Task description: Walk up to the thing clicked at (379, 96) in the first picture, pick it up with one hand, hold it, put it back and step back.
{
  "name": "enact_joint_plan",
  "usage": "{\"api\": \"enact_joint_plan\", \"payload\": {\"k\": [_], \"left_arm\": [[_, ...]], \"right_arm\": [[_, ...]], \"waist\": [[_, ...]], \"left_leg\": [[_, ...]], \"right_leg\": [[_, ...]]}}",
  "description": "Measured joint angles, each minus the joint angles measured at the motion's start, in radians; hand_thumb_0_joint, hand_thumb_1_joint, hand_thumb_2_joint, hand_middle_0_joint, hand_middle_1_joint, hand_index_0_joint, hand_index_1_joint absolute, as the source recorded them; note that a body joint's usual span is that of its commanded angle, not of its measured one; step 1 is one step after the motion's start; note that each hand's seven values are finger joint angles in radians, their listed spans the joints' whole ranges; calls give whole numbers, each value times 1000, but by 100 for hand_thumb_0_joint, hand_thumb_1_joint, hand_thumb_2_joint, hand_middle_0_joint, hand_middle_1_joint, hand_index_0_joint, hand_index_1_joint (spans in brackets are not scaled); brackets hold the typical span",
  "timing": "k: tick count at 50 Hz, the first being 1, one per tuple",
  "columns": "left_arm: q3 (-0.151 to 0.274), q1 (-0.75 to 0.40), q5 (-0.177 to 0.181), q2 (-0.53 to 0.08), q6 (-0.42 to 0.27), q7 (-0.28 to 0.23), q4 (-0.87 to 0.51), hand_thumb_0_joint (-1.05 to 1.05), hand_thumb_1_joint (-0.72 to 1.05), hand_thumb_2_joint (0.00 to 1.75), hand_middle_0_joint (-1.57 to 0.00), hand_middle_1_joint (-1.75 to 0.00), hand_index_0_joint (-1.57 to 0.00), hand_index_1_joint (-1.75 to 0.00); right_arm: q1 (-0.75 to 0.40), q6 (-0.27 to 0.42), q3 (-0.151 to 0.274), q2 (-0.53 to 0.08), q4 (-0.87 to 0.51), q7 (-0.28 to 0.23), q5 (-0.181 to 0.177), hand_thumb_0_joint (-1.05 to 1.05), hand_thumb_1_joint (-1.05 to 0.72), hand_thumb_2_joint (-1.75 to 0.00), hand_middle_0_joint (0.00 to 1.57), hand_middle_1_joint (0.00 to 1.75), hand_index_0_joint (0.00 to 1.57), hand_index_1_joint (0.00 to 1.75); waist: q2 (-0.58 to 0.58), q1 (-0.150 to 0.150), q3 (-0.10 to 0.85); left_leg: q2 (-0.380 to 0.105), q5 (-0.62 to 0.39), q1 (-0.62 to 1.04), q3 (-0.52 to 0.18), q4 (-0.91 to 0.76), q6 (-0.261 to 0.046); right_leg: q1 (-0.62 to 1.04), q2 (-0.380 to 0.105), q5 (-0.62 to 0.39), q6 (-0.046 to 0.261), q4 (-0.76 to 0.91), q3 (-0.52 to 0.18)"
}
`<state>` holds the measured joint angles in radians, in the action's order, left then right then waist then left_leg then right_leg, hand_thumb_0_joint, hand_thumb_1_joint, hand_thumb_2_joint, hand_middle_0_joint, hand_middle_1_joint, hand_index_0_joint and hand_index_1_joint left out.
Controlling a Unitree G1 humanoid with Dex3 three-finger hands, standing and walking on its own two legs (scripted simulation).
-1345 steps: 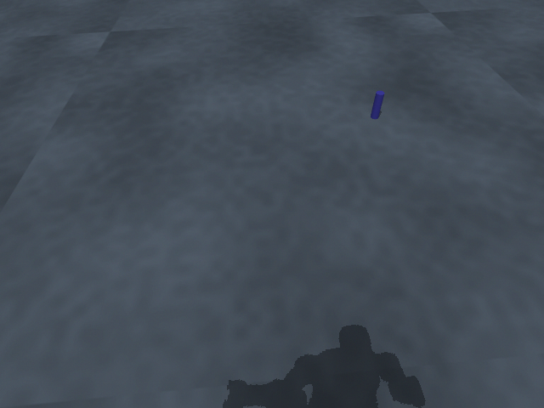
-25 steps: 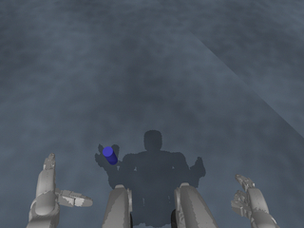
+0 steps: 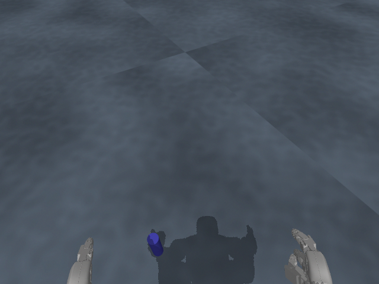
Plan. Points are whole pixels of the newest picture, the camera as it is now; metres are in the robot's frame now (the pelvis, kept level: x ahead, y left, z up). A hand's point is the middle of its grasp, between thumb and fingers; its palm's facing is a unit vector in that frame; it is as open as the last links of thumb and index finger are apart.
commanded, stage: home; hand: left
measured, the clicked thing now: (155, 245) +0.41 +0.19 -0.63
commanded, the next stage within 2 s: stand in 1.64 s
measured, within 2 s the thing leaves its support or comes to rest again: neither
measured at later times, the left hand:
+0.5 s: hand (117, 280) +0.17 +0.17 -0.05, palm faces +0.11 -0.95 -0.28, open 17.5 cm
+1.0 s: hand out of the picture +0.16 +0.17 -0.05, palm faces +0.11 -0.95 -0.29, open 17.5 cm
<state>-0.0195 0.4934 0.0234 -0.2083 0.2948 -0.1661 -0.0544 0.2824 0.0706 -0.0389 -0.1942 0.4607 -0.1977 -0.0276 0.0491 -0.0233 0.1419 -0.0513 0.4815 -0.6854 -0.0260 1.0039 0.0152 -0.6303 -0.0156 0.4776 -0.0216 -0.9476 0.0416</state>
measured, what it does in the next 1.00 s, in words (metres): stands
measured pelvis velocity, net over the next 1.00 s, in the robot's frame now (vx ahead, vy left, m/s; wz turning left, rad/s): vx -0.01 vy -0.01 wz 0.01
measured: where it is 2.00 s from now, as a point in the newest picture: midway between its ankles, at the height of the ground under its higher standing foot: outside the picture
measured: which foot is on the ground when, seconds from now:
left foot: down 0.00-1.00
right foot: down 0.00-1.00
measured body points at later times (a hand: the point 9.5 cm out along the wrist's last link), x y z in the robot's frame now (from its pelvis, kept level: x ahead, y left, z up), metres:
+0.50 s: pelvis +0.00 -0.01 +0.01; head +0.03 -0.01 +0.46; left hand +0.16 +0.22 -0.03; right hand +0.16 -0.25 -0.07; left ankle +0.01 +0.12 -0.68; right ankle +0.00 -0.14 -0.68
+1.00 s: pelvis -0.01 -0.01 +0.01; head +0.01 -0.02 +0.46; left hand +0.15 +0.22 -0.03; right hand +0.16 -0.25 -0.07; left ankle +0.01 +0.12 -0.68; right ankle +0.00 -0.14 -0.68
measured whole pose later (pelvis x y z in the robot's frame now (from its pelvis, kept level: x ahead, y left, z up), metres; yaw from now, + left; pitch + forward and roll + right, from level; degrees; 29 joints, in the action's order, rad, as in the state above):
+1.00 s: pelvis -0.01 -0.01 +0.01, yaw +0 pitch +7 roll -2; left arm -0.01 0.45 0.02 -0.20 0.28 -0.13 0.02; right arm 0.27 0.12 -0.04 -0.20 0.51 -0.19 -0.01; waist 0.04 -0.02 0.10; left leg -0.05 0.44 -0.62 -0.03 0.94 0.03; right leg -0.57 -0.01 0.45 0.00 -0.91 0.05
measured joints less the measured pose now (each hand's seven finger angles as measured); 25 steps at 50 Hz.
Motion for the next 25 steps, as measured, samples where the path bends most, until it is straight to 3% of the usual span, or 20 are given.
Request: {"api": "enact_joint_plan", "payload": {"k": [10,25], "left_arm": [[8,-21,-8,-4,-1,17,30,-1,-55,6,-5,-5,-6,-5],[9,-27,-4,4,-8,29,50,-1,-56,5,-5,-5,-6,-5]], "right_arm": [[-20,29,1,-9,14,5,14,1,-90,-90,21,30,21,30],[-1,25,9,-13,41,10,13,1,-90,-90,21,30,21,30]], "waist": [[-14,8,-33],[-12,-2,-32]], "left_leg": [[0,-7,29,-10,-21,8],[-5,-13,57,-10,-45,14]], "right_leg": [[32,0,-1,6,18,10],[56,6,-5,12,36,11]]}}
